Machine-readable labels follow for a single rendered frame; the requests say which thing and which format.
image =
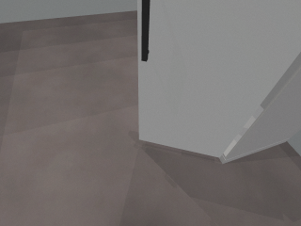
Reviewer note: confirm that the handle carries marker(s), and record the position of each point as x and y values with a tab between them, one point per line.
145	29

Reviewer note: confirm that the fridge door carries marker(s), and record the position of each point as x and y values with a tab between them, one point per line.
211	63

